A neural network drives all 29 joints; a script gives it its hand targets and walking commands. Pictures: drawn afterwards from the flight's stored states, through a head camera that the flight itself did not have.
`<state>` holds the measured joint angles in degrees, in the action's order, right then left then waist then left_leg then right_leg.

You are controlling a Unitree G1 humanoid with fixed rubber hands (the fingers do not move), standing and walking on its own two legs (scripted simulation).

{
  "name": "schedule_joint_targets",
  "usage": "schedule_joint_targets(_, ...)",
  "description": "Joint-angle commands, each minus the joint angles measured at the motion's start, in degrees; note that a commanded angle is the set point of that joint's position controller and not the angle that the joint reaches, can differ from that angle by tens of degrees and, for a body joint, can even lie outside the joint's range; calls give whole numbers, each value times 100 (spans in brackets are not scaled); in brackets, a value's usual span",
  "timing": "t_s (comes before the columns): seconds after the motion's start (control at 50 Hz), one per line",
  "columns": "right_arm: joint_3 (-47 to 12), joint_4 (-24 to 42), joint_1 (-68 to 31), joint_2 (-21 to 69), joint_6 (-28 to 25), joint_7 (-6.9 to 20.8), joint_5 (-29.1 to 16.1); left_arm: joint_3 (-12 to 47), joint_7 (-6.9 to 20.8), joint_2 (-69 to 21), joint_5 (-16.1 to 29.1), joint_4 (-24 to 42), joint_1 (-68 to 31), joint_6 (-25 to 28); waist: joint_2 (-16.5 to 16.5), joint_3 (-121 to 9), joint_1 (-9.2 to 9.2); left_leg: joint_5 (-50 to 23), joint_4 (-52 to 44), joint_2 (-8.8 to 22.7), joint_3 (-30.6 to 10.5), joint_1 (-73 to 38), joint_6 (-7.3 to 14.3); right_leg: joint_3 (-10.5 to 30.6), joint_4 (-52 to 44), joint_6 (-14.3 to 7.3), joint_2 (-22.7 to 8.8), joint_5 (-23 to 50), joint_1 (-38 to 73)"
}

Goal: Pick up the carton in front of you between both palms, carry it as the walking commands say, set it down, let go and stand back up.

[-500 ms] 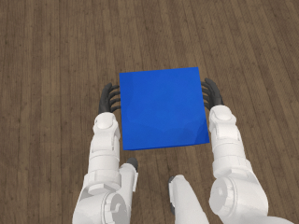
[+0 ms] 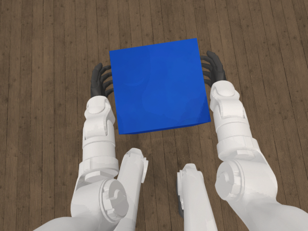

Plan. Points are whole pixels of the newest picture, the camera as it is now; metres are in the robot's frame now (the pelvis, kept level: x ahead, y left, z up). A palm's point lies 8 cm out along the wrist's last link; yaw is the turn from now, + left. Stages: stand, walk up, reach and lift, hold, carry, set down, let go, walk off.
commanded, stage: set down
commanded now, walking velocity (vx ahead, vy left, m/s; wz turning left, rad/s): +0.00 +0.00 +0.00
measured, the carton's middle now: (159, 96) +0.44 +0.06 -0.17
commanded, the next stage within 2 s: none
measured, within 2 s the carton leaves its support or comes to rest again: rests again in 1.60 s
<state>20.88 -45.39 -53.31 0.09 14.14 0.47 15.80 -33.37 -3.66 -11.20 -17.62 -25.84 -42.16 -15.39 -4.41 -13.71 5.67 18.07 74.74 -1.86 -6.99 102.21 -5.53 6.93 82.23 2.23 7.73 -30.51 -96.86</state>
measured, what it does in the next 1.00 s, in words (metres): lowers itself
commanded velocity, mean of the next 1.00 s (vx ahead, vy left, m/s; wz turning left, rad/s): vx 0.00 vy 0.00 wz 0.00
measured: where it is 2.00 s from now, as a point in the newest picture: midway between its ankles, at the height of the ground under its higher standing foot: (156, 190)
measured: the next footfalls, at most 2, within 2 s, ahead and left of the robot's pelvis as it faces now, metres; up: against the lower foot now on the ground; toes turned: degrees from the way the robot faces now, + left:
none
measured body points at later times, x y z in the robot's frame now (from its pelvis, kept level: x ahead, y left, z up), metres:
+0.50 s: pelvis -0.03 +0.01 -0.12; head +0.29 +0.03 +0.20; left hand +0.42 +0.24 -0.25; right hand +0.52 -0.04 -0.25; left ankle +0.12 +0.16 -0.56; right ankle +0.04 -0.12 -0.56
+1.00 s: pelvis -0.04 +0.00 -0.18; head +0.32 -0.01 +0.09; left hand +0.43 +0.25 -0.34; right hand +0.54 -0.03 -0.36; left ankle +0.12 +0.16 -0.56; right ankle +0.04 -0.12 -0.56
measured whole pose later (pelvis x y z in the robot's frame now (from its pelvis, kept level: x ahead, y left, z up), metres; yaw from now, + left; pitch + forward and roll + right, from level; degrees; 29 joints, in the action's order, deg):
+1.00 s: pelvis -0.04 +0.00 -0.18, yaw -1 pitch +48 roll +4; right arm 3.5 -65.0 -85.1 -12.8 13.2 -5.5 7.7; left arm -40.8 -3.6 -1.2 -10.1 -40.5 -67.3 -12.3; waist -2.5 6.0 12.6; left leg 22.7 109.0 -2.3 -5.9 134.3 -8.3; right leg 6.8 118.7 4.5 12.2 -35.7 -130.5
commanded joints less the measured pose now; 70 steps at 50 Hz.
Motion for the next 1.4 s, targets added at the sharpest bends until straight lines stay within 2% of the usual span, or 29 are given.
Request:
schedule_joint_targets(0.0, -2455, -263, -2708, 5231, -207, 1118, -658, 3148, 1329, -4400, 613, -766, -3306, 95, -303, -4846, 327, -1584, 259, -616, 1303, -3645, 195, -720, -925, 60, 353, 1432, 1071)
schedule_joint_targets(0.14, -2643, -149, -3224, 5018, -264, 890, -836, 2999, 1319, -4134, 786, -769, -3704, 139, -460, -5297, 486, -1700, 888, -586, 1374, -3076, 121, -816, -251, 89, 403, 1475, 697)
schedule_joint_targets(0.28, -2680, -254, -3791, 4732, -234, 773, -940, 2908, 1261, -3910, 931, -705, -4277, 105, -424, -5408, 611, -1502, 1427, -547, 1458, -2784, 37, -939, 342, 67, 448, 1079, 111)
schedule_joint_targets(0.52, -2455, -887, -4714, 4059, -218, 775, -1071, 2539, 1098, -3370, 963, -748, -5293, 131, -327, -5126, 768, -1104, 2159, -459, 1543, -2494, -18, -1101, 1256, -19, 460, 341, -1075)
schedule_joint_targets(0.72, -2658, -1310, -5419, 3464, -291, 734, -1471, 2284, 986, -2716, 1111, -828, -5947, 295, -387, -4874, 1037, -1176, 2817, -334, 1601, -2275, -23, -1081, 1981, -47, 396, 229, -1506)
schedule_joint_targets(0.74, -2691, -1273, -5531, 3434, -298, 724, -1498, 2280, 997, -2671, 1171, -771, -6141, 324, -440, -4831, 1104, -1101, 2874, -336, 1585, -2017, -25, -1053, 2020, -64, 380, 176, -1453)
schedule_joint_targets(0.86, -2779, -1238, -5646, 3463, -374, 595, -1356, 1801, 1171, -2662, 1237, -1279, -5916, 366, -1151, -4291, 1195, -1476, 3149, -313, 1518, -1270, 67, -1005, 2188, -44, 306, 700, -1340)
schedule_joint_targets(0.94, -2772, -1306, -5533, 3536, -384, 526, -1231, 1540, 1299, -2567, 1203, -1515, -5728, 355, -1425, -4163, 1214, -1377, 3253, -273, 1550, -669, 83, -916, 2179, -11, 247, 1017, -1121)
schedule_joint_targets(1.04, -2786, -1383, -5427, 3502, -443, 521, -1314, 1364, 1348, -2280, 1052, -1636, -5572, 396, -1270, -3814, 1314, -1358, 3312, -228, 1584, -321, 103, -754, 2197, -30, 233, 1301, -1198)
schedule_joint_targets(1.2, -2702, -1603, -5389, 3117, -576, 453, -1313, 1272, 1351, -1994, 1076, -1751, -5508, 521, -1063, -3452, 1202, -1355, 3436, -189, 1498, -148, 92, -664, 2294, -109, 206, 1265, -1397)
schedule_joint_targets(1.38, -2690, -1550, -5393, 2773, -702, 465, -1235, 1107, 1290, -1777, 1106, -2115, -5323, 650, -1035, -3033, 1123, -1337, 3532, -210, 1393, 17, 129, -638, 2431, -169, 144, 1188, -1655)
